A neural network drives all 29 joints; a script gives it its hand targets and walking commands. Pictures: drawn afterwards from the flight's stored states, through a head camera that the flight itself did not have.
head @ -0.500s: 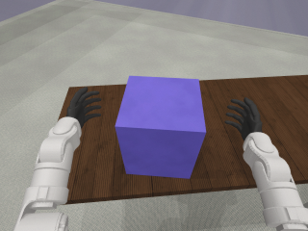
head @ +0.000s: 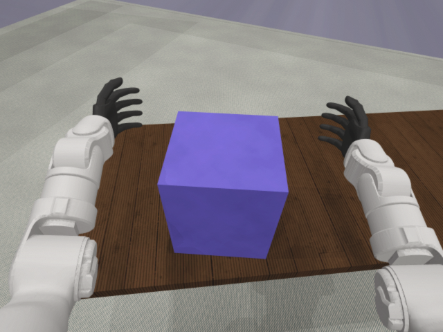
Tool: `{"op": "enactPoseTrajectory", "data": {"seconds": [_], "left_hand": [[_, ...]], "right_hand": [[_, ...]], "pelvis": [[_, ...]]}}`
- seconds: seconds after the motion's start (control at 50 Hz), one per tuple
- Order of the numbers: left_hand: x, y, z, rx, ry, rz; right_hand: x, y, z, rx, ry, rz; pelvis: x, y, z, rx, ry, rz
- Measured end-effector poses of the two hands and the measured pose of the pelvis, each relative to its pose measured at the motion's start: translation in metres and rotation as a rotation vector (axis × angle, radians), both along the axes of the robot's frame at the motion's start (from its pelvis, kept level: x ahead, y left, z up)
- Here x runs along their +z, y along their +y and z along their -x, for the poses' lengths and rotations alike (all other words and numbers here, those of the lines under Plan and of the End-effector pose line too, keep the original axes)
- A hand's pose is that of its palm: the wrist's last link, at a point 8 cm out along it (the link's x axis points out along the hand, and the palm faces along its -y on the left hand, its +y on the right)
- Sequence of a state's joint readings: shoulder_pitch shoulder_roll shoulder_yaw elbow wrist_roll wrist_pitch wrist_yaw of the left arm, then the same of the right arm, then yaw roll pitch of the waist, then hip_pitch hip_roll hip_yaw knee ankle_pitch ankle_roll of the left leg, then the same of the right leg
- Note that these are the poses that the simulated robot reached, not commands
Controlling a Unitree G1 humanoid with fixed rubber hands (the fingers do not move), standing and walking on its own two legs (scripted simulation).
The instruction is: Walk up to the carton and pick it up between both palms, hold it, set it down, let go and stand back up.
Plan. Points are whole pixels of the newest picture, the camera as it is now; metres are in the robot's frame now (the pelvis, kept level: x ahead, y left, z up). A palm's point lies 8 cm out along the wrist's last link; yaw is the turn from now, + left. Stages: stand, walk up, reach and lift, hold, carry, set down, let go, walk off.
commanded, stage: reach and lift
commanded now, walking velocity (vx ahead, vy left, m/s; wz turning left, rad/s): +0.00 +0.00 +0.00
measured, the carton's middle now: (223, 187) +0.43 -0.01 +0.01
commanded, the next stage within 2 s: none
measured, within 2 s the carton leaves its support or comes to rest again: neither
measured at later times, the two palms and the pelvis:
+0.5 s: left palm (122, 159) +0.44 +0.19 +0.10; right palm (325, 176) +0.40 -0.21 +0.08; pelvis +0.00 +0.00 -0.01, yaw +1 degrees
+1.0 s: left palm (142, 168) +0.45 +0.16 +0.07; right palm (319, 179) +0.40 -0.20 +0.06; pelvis -0.01 -0.01 -0.02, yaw +1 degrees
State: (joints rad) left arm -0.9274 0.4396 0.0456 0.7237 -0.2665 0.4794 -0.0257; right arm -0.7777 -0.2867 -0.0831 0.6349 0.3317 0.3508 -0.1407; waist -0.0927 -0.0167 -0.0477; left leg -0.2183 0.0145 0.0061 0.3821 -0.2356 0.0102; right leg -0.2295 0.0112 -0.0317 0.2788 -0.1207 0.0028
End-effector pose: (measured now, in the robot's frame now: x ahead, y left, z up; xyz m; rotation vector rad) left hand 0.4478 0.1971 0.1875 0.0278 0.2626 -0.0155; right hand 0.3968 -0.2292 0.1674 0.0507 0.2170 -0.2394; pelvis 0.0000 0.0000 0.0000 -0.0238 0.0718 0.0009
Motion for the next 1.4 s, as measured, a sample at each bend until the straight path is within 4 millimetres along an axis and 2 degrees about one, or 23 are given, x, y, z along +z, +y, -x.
{"op": "enactPoseTrajectory", "data": {"seconds": [0.1, 0.18, 0.28, 0.42, 0.52, 0.68, 0.82, 0.94, 1.1, 1.18, 1.3, 1.4], "left_hand": [[0.002, -0.008, -0.01, -0.009, 0.002, -0.003], [-0.003, -0.011, -0.015, -0.009, 0.013, -0.011], [-0.026, -0.012, -0.014, -0.009, 0.033, -0.018], [-0.07, -0.009, 0.0, 0.018, 0.052, -0.02], [-0.089, -0.006, 0.006, 0.047, 0.043, -0.016], [-0.103, -0.013, 0.006, 0.041, 0.024, -0.015], [-0.121, -0.028, 0.005, 0.018, 0.009, 0.0], [-0.119, -0.038, 0.002, 0.005, -0.026, -0.006], [-0.122, -0.037, 0.003, 0.025, -0.002, -0.014], [-0.124, -0.04, 0.004, 0.027, -0.012, -0.008], [-0.127, -0.056, 0.006, 0.004, -0.022, 0.027], [-0.127, -0.057, 0.005, 0.007, -0.019, 0.036]], "right_hand": [[0.01, 0.005, -0.009, 0.007, -0.018, -0.001], [0.005, 0.01, -0.016, 0.013, 0.018, 0.014], [-0.025, 0.017, -0.015, 0.006, 0.075, 0.013], [-0.073, 0.025, -0.004, -0.002, 0.084, 0.012], [-0.091, 0.022, 0.0, -0.017, 0.069, 0.009], [-0.099, 0.017, 0.002, -0.018, 0.07, 0.041], [-0.102, 0.022, 0.001, -0.009, 0.052, 0.04], [-0.101, 0.029, -0.004, 0.008, 0.028, 0.034], [-0.11, 0.032, -0.006, 0.002, 0.049, 0.014], [-0.112, 0.039, -0.007, 0.009, 0.03, 0.003], [-0.112, 0.057, -0.008, 0.031, 0.023, -0.005], [-0.113, 0.067, -0.006, 0.012, 0.035, 0.003]], "pelvis": [[-0.001, 0.0, 0.0, -0.003, 0.022, 0.001], [-0.001, 0.0, 0.0, -0.005, 0.026, 0.001], [-0.001, 0.0, -0.003, -0.001, 0.035, 0.002], [-0.004, -0.001, -0.005, 0.009, 0.066, 0.006], [-0.006, -0.002, -0.003, 0.017, 0.108, 0.008], [-0.011, -0.005, 0.003, 0.018, 0.157, 0.002], [-0.019, -0.007, 0.008, 0.018, 0.215, -0.002], [-0.024, -0.007, 0.012, 0.013, 0.241, 0.006], [-0.025, -0.009, 0.016, 0.018, 0.247, 0.002], [-0.026, -0.01, 0.016, 0.021, 0.263, 0.0], [-0.025, -0.011, 0.015, 0.027, 0.252, 0.0], [-0.023, -0.011, 0.014, 0.031, 0.234, 0.001]]}}
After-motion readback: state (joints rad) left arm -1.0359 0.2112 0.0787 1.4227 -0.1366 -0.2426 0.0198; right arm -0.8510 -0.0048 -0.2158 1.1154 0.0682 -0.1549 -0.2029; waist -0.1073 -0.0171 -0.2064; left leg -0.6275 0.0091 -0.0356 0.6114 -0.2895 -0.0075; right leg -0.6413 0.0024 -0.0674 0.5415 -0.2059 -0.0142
